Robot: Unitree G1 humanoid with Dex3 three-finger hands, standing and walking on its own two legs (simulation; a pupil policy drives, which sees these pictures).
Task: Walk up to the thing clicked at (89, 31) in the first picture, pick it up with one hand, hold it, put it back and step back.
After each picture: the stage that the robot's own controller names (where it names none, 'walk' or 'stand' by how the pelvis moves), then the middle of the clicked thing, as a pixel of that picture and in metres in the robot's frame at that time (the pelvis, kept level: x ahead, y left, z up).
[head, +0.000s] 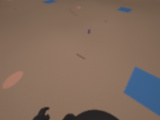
stand; (89, 31) +2.28 +0.09 -0.72
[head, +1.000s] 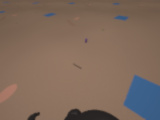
walk; (86, 40) +2.15 +0.29 -0.72
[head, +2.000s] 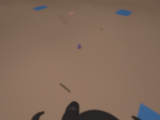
walk; (79, 46) +1.53 +0.35 -0.72
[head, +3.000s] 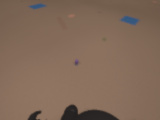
walk; (76, 62) +1.01 +0.27 -0.71
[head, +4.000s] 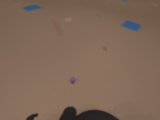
walk; (72, 80) +0.62 +0.22 -0.70
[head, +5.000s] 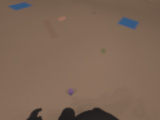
walk; (70, 92) +0.42 +0.18 -0.70
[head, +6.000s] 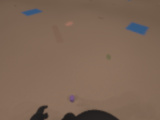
stand; (72, 98) +0.36 +0.18 -0.71
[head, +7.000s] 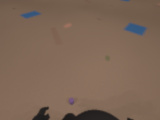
stand; (71, 101) +0.34 +0.20 -0.72
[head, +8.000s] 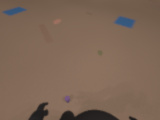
stand; (67, 99) +0.32 +0.23 -0.72
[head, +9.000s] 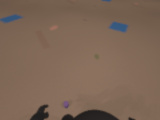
stand; (66, 104) +0.30 +0.24 -0.72
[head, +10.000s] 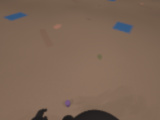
stand; (67, 103) +0.31 +0.22 -0.73
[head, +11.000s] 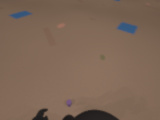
stand; (69, 103) +0.31 +0.20 -0.73
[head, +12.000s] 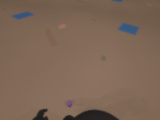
stand; (69, 103) +0.31 +0.20 -0.73
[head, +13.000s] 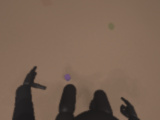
go down; (67, 77) +0.37 +0.20 -0.52
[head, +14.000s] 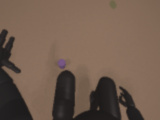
go down; (62, 64) +0.41 +0.24 -0.32
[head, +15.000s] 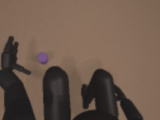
close in; (43, 58) +0.38 +0.27 -0.24
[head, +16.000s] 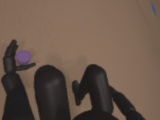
close; (23, 58) +0.37 +0.29 -0.21
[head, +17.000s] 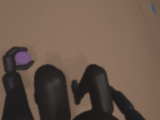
lift; (23, 59) +0.36 +0.29 -0.22
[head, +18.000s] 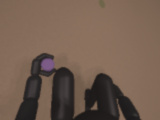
lift; (48, 65) +0.31 +0.28 -0.09
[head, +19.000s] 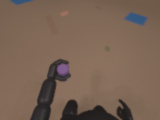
lift; (63, 73) +0.32 +0.17 +0.05
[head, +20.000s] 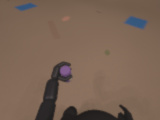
hold; (66, 74) +0.32 +0.16 +0.02
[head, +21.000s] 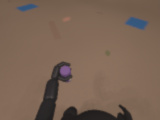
hold; (66, 74) +0.32 +0.17 +0.01
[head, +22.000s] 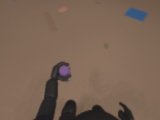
crouch; (65, 74) +0.34 +0.17 -0.03
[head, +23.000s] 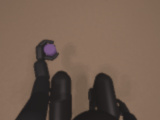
lower; (51, 52) +0.44 +0.24 -0.09
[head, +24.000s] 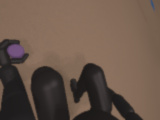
lower; (17, 53) +0.40 +0.30 -0.22
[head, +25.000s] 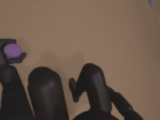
lower; (14, 53) +0.40 +0.30 -0.22
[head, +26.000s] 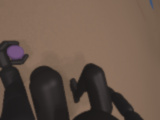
lower; (16, 54) +0.39 +0.30 -0.22
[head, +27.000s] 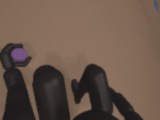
lower; (20, 56) +0.38 +0.30 -0.22
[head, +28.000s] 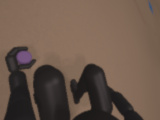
open; (24, 59) +0.37 +0.27 -0.22
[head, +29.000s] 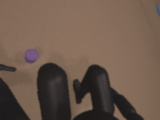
stand; (31, 56) +0.38 +0.27 -0.22
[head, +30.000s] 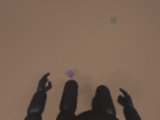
walk; (70, 74) +0.40 +0.19 -0.48
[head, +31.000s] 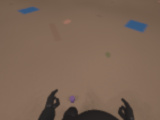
stand; (72, 99) +0.35 +0.17 -0.66
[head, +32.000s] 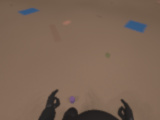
stand; (72, 99) +0.35 +0.17 -0.67
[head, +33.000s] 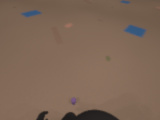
stand; (73, 101) +0.35 +0.15 -0.72
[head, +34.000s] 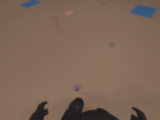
walk; (76, 88) +0.41 +0.19 -0.69
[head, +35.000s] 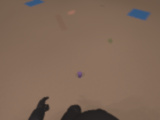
walk; (79, 74) +0.67 +0.15 -0.70
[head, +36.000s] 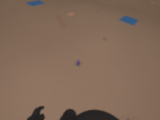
stand; (78, 62) +0.99 +0.17 -0.71
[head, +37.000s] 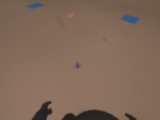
stand; (77, 65) +0.94 +0.19 -0.72
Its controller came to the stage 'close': yes
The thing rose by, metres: 0.71
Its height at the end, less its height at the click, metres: +0.00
